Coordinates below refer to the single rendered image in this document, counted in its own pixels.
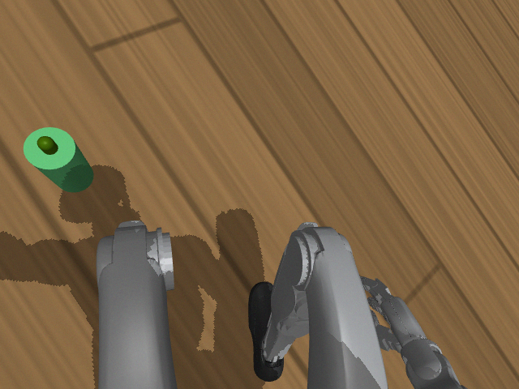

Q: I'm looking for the right robot arm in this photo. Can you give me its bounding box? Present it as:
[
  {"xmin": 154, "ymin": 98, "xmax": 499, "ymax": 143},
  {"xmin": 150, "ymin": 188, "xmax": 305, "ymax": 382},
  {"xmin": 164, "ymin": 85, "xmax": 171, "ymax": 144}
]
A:
[{"xmin": 401, "ymin": 339, "xmax": 468, "ymax": 389}]

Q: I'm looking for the right robot foot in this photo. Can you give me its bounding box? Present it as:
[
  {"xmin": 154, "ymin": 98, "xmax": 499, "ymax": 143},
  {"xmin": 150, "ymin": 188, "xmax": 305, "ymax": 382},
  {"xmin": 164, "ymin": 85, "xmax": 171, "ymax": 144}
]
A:
[{"xmin": 248, "ymin": 282, "xmax": 284, "ymax": 382}]

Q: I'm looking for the bottle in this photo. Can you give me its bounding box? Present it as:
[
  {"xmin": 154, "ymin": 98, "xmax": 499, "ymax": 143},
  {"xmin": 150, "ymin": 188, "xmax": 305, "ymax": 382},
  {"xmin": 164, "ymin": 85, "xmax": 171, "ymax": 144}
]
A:
[{"xmin": 24, "ymin": 127, "xmax": 94, "ymax": 193}]

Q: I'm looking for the right robot hand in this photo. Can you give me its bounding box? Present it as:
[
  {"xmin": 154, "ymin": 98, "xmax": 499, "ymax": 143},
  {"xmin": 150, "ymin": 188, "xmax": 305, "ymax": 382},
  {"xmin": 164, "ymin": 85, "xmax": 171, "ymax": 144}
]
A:
[{"xmin": 360, "ymin": 276, "xmax": 427, "ymax": 353}]

